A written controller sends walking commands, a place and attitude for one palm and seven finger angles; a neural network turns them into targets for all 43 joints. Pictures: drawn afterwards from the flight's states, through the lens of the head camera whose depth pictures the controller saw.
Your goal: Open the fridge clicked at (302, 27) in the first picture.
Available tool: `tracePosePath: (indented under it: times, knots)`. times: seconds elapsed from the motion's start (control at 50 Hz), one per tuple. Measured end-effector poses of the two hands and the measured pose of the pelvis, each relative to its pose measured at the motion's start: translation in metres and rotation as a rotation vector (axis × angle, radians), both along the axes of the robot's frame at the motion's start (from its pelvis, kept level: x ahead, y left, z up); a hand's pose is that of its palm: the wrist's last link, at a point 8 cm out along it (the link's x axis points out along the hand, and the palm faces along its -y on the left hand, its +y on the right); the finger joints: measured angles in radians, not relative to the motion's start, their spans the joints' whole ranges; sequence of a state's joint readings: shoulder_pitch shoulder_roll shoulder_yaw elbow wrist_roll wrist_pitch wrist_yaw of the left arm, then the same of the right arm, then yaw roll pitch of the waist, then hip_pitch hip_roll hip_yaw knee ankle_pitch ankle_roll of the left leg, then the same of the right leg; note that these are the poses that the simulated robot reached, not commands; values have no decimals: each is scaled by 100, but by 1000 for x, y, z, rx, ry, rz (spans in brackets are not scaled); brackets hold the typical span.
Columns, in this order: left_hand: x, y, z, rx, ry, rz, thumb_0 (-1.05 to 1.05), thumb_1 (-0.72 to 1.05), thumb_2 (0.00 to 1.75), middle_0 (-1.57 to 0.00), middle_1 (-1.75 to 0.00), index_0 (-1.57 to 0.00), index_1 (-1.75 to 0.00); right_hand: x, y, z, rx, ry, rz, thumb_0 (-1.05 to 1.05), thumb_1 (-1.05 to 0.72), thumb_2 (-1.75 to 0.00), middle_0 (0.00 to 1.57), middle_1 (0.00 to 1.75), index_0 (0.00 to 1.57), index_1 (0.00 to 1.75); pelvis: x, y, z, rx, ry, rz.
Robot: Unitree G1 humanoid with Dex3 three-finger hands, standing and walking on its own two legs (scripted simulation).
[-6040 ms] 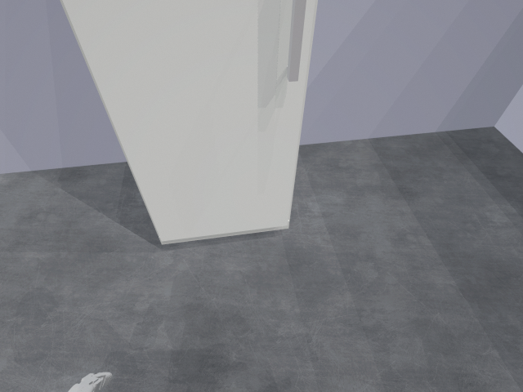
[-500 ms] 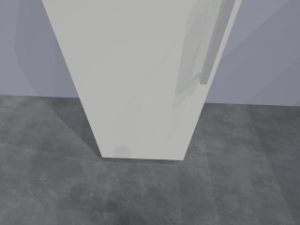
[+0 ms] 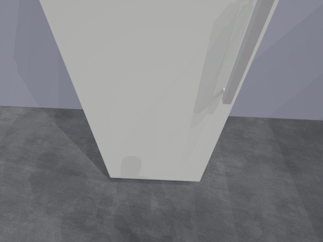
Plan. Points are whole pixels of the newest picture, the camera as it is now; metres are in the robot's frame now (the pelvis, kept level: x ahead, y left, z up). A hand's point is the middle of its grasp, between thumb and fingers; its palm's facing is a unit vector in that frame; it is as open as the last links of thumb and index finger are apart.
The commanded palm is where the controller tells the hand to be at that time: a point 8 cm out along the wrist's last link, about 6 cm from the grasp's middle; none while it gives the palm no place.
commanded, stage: look again from close up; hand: right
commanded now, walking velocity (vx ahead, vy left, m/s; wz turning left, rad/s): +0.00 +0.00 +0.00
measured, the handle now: (242, 49) +0.54 -0.17 +0.22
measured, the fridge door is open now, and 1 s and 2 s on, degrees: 0 0 0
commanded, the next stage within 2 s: shuffle to correct the standing spot in 0.46 s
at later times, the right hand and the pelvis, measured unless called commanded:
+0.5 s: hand out of the picture +0.03 -0.19 -0.17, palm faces +0.01 +0.96 -0.27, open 7.4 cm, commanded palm none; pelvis +0.01 +0.01 +0.00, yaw +0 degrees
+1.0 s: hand out of the picture -0.05 -0.20 -0.20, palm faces +0.09 +0.99 -0.14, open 7.4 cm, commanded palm none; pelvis +0.05 -0.04 -0.02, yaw -1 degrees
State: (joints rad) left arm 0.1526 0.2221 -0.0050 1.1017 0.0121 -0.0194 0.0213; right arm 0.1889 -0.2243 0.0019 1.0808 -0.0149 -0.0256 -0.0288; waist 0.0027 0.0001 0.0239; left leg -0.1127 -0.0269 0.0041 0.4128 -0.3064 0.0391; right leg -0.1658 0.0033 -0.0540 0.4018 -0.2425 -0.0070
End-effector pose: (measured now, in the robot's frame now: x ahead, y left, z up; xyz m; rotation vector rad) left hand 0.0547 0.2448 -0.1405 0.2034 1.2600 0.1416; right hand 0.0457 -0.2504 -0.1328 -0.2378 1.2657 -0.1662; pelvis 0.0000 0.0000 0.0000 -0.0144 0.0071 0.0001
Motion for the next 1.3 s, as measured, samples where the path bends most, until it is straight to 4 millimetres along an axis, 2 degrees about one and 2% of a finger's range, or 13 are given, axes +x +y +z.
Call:
tracePosePath:
  times: [0.14,0.32,0.62,0.76,0.84,0.92,0.96,1.0,1.04,1.16,1.22,1.3]
  knots:
    - [5,9,1,15,9,-2,0,91,90,-20,-30,-20,-30,6,0,1,-8,3,-4,0,-90,-90,20,30,20,30,7,4,0,-1,-1,-1]
    - [-4,14,0,17,41,1,0,91,90,-20,-30,-20,-30,-3,4,1,-12,27,-18,0,-90,-90,20,30,20,30,9,9,1,-1,-8,-3]
    - [-28,8,-3,-7,89,10,0,91,90,-20,-30,-20,-30,-33,20,-4,16,75,-42,0,-90,-90,20,30,20,30,3,14,2,2,-17,-7]
    - [-42,-4,-9,-20,156,-6,0,91,90,-20,-30,-20,-30,-58,30,-15,67,113,-109,0,-90,-90,20,30,20,30,11,8,-4,24,-21,-29]
    - [-32,-17,-4,-16,172,-7,0,91,90,-20,-30,-20,-30,-83,29,-19,101,175,-160,0,-90,-90,20,30,20,30,23,-4,-5,23,-21,-32]
    - [-2,-36,-1,-9,123,-5,0,91,90,-20,-30,-20,-30,-103,19,-23,131,277,-187,0,-90,-90,20,30,20,30,40,-23,-8,15,-24,-32]
    - [13,-47,-6,3,77,-5,0,91,90,-20,-30,-20,-30,-107,10,-30,143,326,-187,0,-90,-90,20,30,20,30,49,-35,-16,19,-27,-25]
    - [21,-58,-9,6,47,12,0,91,90,-20,-30,-20,-30,-101,-1,-34,141,359,-171,0,-90,-90,20,30,20,30,55,-44,-20,8,-32,-11]
    - [23,-69,-7,-4,48,30,0,91,90,-20,-30,-20,-30,-83,-12,-33,126,351,-150,0,-90,-90,20,30,20,30,60,-50,-17,-1,-30,-2]
    - [17,-93,-2,-30,137,39,1,93,90,-20,-30,-20,-30,-1,-28,-24,100,187,-114,0,-91,-90,20,30,20,30,72,-57,-4,4,-14,-16]
    - [16,-94,-2,-40,157,59,1,93,90,-20,-30,-21,-30,36,-29,-22,95,119,-85,0,-91,-90,19,30,20,30,75,-55,-2,12,-12,-20]
    - [17,-85,-5,-48,156,87,1,92,90,-20,-30,-21,-30,76,-28,-16,66,49,-52,0,-92,-90,20,30,20,30,77,-46,-2,19,-9,-21]
